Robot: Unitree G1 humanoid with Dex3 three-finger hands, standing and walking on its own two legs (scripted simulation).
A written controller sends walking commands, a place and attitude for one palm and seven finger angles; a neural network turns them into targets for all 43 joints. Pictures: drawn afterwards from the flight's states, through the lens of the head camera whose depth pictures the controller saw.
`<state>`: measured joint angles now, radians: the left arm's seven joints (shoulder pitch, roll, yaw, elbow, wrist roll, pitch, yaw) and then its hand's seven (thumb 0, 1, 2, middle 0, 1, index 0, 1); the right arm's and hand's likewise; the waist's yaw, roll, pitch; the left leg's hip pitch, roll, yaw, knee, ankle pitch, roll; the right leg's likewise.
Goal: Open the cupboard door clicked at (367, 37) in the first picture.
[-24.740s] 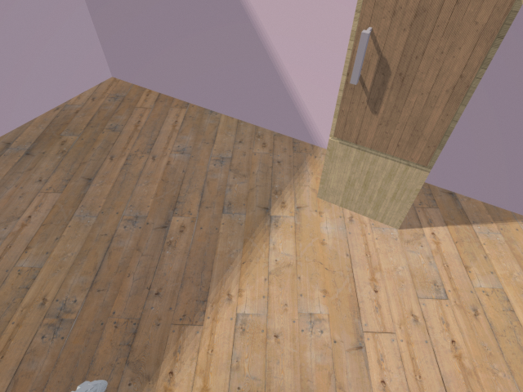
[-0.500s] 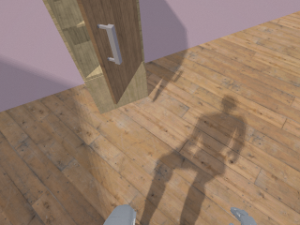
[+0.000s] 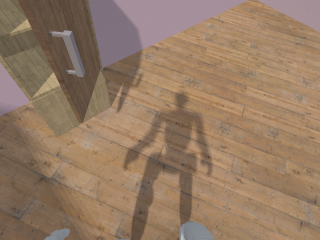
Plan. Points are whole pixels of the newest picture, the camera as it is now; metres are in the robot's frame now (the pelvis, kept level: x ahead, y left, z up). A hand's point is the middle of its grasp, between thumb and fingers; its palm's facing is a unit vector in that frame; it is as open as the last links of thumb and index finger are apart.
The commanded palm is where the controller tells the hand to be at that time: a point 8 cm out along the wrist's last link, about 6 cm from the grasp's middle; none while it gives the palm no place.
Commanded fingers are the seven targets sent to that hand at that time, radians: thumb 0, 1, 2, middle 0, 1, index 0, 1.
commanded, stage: walk to a spot facing it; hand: left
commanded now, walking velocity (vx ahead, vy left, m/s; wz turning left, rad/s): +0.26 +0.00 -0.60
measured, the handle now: (68, 55) +0.63 +0.37 +0.01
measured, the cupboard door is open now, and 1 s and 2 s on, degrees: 45 45 45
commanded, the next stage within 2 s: none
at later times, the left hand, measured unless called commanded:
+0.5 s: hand (118, 209) +0.20 +0.13 -0.18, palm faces -0.30 -0.93 -0.19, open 7.4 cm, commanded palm none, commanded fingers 0.00 0.90 0.90 -0.20 -0.30 -0.20 -0.30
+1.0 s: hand (176, 124) +0.52 -0.03 -0.16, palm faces -0.58 -0.79 -0.20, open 7.4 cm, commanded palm none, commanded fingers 0.00 0.90 0.90 -0.20 -0.30 -0.20 -0.30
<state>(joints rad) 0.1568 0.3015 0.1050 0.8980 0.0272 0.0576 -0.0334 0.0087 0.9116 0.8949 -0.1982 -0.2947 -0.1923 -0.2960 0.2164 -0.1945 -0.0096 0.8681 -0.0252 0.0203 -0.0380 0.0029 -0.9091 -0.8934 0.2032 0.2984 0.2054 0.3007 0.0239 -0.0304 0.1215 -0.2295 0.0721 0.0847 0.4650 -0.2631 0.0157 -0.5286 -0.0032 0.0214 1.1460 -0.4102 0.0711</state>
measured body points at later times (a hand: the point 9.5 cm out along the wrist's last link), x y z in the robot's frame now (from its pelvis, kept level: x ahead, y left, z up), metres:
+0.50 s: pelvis +0.11 -0.04 -0.01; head +0.15 -0.04 +0.44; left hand +0.22 +0.18 -0.16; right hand +0.11 -0.31 -0.14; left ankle +0.23 +0.07 -0.71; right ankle -0.01 -0.14 -0.74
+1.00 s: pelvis +0.31 -0.12 -0.01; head +0.34 -0.16 +0.43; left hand +0.55 +0.01 -0.15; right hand +0.11 -0.25 -0.16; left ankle +0.27 +0.05 -0.74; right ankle +0.33 -0.25 -0.73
